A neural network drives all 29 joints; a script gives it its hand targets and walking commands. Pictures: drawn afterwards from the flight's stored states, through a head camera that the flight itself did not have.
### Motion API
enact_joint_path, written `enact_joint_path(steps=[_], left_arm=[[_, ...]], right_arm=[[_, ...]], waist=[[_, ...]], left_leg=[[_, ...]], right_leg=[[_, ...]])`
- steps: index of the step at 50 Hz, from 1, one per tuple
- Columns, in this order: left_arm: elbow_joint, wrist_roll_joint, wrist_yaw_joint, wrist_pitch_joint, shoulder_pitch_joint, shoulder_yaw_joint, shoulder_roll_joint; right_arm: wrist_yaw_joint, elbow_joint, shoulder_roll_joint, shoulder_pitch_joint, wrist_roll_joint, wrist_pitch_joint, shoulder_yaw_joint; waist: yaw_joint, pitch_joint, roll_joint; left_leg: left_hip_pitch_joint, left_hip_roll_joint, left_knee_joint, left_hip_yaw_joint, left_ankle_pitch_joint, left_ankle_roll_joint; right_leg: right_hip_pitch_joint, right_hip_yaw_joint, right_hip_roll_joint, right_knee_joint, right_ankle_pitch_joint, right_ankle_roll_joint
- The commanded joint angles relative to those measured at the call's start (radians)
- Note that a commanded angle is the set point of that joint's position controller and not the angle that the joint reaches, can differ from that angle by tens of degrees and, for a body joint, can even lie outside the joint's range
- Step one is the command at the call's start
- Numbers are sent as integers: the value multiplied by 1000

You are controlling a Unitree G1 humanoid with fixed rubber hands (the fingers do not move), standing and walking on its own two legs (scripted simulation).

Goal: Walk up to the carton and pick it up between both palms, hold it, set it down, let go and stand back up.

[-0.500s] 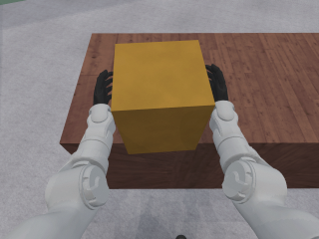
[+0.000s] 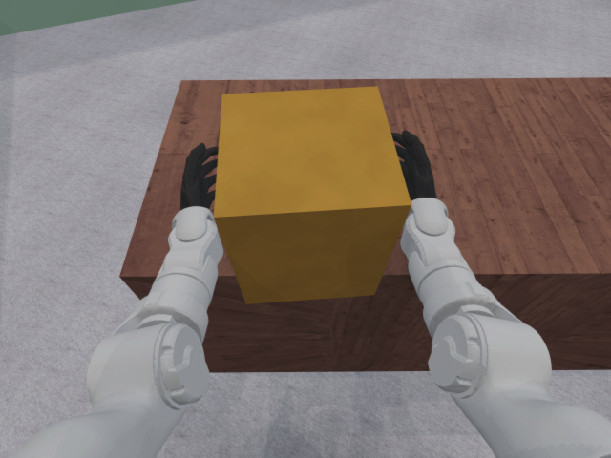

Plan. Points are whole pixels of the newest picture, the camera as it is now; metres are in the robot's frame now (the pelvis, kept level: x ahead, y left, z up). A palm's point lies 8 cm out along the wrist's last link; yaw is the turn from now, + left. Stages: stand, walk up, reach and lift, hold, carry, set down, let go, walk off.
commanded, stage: reach and lift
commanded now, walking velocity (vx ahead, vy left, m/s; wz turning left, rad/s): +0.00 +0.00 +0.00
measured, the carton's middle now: (306, 205) +0.46 +0.02 +0.04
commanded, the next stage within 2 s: none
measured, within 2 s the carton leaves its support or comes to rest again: neither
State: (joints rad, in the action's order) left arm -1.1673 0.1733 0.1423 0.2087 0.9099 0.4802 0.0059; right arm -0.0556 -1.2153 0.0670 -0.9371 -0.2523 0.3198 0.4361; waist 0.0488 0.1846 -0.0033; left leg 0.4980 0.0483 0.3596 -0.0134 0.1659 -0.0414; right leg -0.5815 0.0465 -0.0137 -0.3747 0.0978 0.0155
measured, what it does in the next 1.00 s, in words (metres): stands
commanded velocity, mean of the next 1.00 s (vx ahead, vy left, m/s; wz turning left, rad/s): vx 0.00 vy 0.00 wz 0.00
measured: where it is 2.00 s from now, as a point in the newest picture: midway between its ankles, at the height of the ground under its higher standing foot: outside the picture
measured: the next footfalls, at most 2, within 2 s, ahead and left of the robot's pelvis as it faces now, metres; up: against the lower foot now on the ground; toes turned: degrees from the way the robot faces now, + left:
none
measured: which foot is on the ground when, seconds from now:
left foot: down 0.00-1.00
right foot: down 0.00-1.00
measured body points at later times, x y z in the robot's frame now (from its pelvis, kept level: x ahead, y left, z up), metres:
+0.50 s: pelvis -0.01 +0.01 +0.00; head +0.00 +0.00 +0.45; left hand +0.43 +0.17 +0.14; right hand +0.44 -0.14 +0.15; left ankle -0.02 +0.15 -0.74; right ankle +0.03 -0.11 -0.74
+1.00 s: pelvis -0.03 +0.01 +0.01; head -0.08 +0.00 +0.45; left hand +0.39 +0.17 +0.18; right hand +0.40 -0.13 +0.21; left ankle -0.02 +0.15 -0.74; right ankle +0.03 -0.11 -0.74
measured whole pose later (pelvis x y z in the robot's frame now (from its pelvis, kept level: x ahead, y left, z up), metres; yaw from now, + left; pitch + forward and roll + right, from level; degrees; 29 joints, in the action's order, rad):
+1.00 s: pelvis -0.03 +0.01 +0.01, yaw +1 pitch +3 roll +0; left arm -0.97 0.16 0.12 -0.27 0.90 0.42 0.04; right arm -0.10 -1.10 0.07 -1.00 -0.07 -0.16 0.27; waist -0.01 0.20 0.00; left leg 0.25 0.04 0.36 0.00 0.16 -0.04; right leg -0.31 0.06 -0.02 -0.34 0.09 0.00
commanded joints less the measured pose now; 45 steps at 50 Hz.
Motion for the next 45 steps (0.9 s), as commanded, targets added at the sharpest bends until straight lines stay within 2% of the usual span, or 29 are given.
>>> enact_joint_path(steps=[1,3,4,5,8,9,12,13,17,18,19,21,23,24,26,27,30,31,34,35,37,39,45], left_arm=[[183,-23,-146,41,668,-353,-479],[190,-39,-145,32,655,-364,-479],[186,-41,-145,27,654,-366,-480],[199,-41,-149,21,670,-368,-479],[244,-60,-145,8,671,-407,-516],[253,-72,-142,-2,679,-420,-513],[291,-85,-142,-32,673,-441,-530],[309,-84,-142,-46,686,-444,-530],[368,-98,-147,-99,695,-464,-542],[375,-102,-148,-115,684,-466,-540],[388,-103,-149,-127,691,-475,-547],[403,-102,-153,-156,692,-465,-535],[419,-87,-154,-194,672,-453,-523],[428,-89,-157,-211,689,-454,-528],[399,-70,-166,-256,641,-420,-501],[398,-69,-171,-274,643,-417,-505],[398,-51,-177,-318,661,-392,-518],[395,-45,-178,-331,677,-372,-504],[384,-28,-189,-371,689,-339,-493],[410,-40,-191,-379,715,-340,-499],[418,-27,-195,-393,747,-318,-491],[411,-25,-199,-402,797,-303,-497],[416,-11,-216,-437,833,-267,-454]], right_arm=[[109,113,-639,-531,-41,-17,-370],[106,144,-653,-542,-7,-27,-406],[100,138,-660,-543,1,-38,-408],[95,153,-671,-551,9,-43,-419],[89,181,-674,-545,41,-66,-451],[88,194,-675,-560,61,-77,-464],[80,224,-674,-559,97,-107,-489],[78,219,-671,-549,104,-124,-483],[69,287,-671,-589,152,-170,-503],[68,297,-676,-589,168,-182,-509],[66,302,-676,-582,173,-195,-510],[59,321,-680,-594,195,-217,-523],[54,301,-664,-573,218,-254,-513],[53,311,-655,-590,217,-262,-497],[47,322,-649,-585,232,-295,-485],[46,327,-649,-589,234,-307,-476],[51,321,-652,-618,240,-338,-450],[51,339,-648,-657,238,-342,-439],[56,322,-665,-664,237,-373,-406],[57,334,-672,-674,243,-380,-403],[58,341,-687,-703,237,-393,-388],[62,311,-698,-718,222,-406,-357],[63,272,-704,-685,198,-446,-298]], waist=[[-14,728,86],[-2,749,92],[-19,718,102],[-11,732,102],[-29,748,67],[-17,769,62],[-27,755,61],[-42,738,59],[-49,712,54],[-43,715,50],[-57,712,41],[-56,691,51],[-58,612,49],[-70,594,50],[-63,514,70],[-70,491,70],[-65,414,60],[-53,393,70],[-54,322,83],[-61,324,83],[-53,307,87],[-60,286,82],[-75,246,88]], left_leg=[[26,-79,-25,-71,-189,25],[18,-82,-18,-72,-205,26],[12,-83,-19,-63,-205,27],[12,-86,-23,-67,-194,29],[-34,-84,-11,-47,-241,11],[-55,-84,-6,-48,-251,11],[-95,-85,-4,-42,-269,6],[-106,-88,-3,-37,-260,3],[-161,-91,-5,-32,-265,-3],[-175,-91,-6,-32,-270,-3],[-183,-92,-6,-28,-272,-7],[-201,-96,-10,-25,-260,-5],[-230,-91,-23,-25,-251,-7],[-239,-90,-27,-24,-234,-8],[-246,-94,-44,-28,-197,1],[-249,-94,-46,-30,-184,0],[-260,-94,-67,-27,-134,11],[-255,-96,-74,-26,-107,20],[-246,-96,-97,-30,-26,36],[-254,-96,-97,-28,-33,37],[-252,-98,-105,-36,2,47],[-240,-101,-117,-36,55,52],[-245,-105,-130,-40,92,66]], right_leg=[[818,2,5,-77,-613,-66],[827,-1,11,-80,-638,-67],[823,1,9,-79,-636,-70],[835,-4,11,-73,-627,-72],[828,1,17,-72,-642,-66],[818,1,22,-69,-630,-65],[811,0,29,-55,-612,-60],[817,-3,26,-48,-594,-56],[818,2,32,-28,-549,-50],[816,-1,32,-24,-547,-51],[822,-4,31,-20,-549,-50],[834,-5,34,-14,-532,-54],[831,2,35,1,-500,-55],[815,5,37,9,-469,-55],[816,2,34,26,-432,-60],[814,5,34,27,-415,-58],[785,8,34,45,-326,-59],[770,7,38,50,-290,-62],[758,2,30,65,-206,-67],[753,3,32,67,-196,-66],[753,-5,28,75,-158,-71],[735,-7,27,83,-81,-74],[735,-13,21,101,15,-82]])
